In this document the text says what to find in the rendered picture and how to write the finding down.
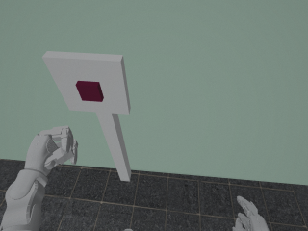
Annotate robot left hand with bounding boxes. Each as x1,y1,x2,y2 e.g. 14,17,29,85
24,125,78,176

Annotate panel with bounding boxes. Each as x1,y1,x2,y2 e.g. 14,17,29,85
42,51,132,182

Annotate robot right hand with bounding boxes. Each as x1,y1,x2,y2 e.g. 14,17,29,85
232,195,269,231

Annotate robot left forearm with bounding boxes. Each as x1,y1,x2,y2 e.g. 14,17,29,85
0,168,48,231

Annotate button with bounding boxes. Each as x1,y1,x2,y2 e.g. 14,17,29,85
76,81,104,102

